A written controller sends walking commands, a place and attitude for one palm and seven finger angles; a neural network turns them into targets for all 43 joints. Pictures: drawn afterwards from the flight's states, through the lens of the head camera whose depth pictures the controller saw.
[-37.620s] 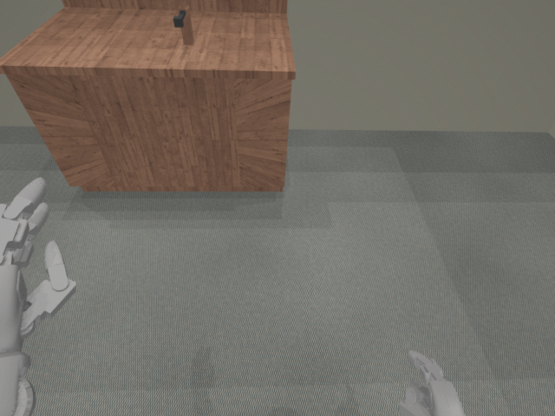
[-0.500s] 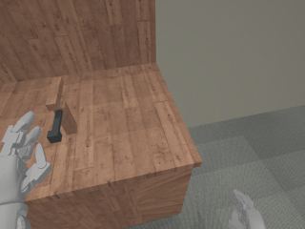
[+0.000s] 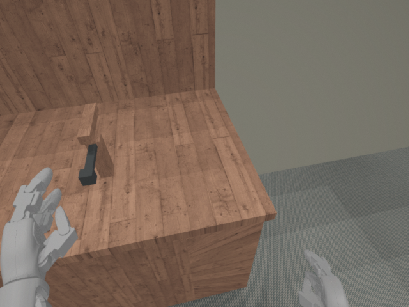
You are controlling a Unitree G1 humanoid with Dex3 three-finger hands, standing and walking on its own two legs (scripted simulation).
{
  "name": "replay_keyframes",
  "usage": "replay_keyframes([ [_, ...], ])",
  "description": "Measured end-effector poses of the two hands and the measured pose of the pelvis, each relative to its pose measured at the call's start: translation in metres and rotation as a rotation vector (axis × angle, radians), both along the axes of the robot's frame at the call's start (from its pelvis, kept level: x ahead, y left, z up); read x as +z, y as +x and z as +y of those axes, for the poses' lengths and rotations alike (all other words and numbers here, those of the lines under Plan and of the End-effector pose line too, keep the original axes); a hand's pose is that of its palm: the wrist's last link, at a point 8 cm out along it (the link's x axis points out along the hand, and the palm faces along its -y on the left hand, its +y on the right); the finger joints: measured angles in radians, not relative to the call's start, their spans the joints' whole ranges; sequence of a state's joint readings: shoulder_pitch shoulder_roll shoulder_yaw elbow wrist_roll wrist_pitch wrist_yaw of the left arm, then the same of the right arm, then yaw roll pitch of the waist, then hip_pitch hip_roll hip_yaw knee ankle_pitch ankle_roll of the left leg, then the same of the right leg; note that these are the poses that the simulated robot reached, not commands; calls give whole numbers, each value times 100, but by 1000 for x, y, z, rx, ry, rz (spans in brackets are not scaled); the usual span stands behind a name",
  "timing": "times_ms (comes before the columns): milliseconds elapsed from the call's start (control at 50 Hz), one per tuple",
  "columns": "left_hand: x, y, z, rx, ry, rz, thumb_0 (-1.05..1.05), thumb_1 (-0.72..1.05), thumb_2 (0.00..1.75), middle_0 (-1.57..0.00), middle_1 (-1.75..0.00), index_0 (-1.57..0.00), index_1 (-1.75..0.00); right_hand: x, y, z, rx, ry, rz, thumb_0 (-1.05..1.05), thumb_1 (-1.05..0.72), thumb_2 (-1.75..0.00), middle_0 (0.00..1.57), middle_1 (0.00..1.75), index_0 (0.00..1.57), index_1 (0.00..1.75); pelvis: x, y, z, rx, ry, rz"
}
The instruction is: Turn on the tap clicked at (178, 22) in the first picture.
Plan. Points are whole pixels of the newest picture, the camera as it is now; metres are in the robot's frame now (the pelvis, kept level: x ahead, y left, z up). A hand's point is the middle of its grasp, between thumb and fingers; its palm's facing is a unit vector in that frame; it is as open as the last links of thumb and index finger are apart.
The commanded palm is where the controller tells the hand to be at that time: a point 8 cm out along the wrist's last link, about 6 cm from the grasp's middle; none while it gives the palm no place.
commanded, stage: turn the palm inward beside the body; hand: left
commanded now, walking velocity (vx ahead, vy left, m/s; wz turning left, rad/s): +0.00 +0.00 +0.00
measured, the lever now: (88, 176) +0.34 +0.31 +0.07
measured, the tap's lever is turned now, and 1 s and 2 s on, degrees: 0 0 0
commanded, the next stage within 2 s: reach beside the lever's end, fingers flat in 0.58 s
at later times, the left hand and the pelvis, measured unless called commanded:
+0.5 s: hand (85, 223) +0.20 +0.22 +0.14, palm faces +0.48 -0.87 -0.13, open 7.5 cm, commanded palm +0.15 +0.26 +0.15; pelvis +0.02 -0.01 +0.00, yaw +0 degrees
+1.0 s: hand (86, 219) +0.21 +0.23 +0.13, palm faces +0.51 -0.85 -0.12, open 7.5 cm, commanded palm +0.17 +0.27 +0.13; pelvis +0.00 -0.02 +0.01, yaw +0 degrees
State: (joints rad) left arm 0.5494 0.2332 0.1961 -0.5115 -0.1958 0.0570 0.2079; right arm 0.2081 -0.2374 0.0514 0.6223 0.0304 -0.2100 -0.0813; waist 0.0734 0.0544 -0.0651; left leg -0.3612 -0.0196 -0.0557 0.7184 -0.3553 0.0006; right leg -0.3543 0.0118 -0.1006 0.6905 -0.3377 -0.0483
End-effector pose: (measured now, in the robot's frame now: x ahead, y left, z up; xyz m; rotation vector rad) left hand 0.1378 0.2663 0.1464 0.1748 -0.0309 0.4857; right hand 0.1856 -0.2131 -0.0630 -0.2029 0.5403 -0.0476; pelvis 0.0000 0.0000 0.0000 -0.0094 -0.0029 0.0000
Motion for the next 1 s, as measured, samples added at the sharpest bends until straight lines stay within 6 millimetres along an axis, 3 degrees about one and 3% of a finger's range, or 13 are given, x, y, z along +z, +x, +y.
replay_keyframes([
  [480, -4, 17, -12, 20, -54, 39, 2, 89, 90, -21, -30, -20, -30, 2, 21, -13, -14, -6, 13, 1, -90, -90, 21, 30, 20, 30, 4, 19, -10, 3, 6, 11],
  [820, -5, 12, -14, 29, -51, 30, 2, 89, 90, -21, -30, -20, -30, -1, 10, -19, -26, -1, 27, 1, -90, -90, 21, 30, 20, 30, 5, 11, -15, 5, 6, -5],
  [1000, -12, 28, -5, 54, -60, 24, 2, 89, 90, -20, -30, -20, -30, -5, 3, -20, -30, -9, 57, 1, -90, -90, 21, 30, 20, 30, 5, 4, -16, 8, 4, 0],
])
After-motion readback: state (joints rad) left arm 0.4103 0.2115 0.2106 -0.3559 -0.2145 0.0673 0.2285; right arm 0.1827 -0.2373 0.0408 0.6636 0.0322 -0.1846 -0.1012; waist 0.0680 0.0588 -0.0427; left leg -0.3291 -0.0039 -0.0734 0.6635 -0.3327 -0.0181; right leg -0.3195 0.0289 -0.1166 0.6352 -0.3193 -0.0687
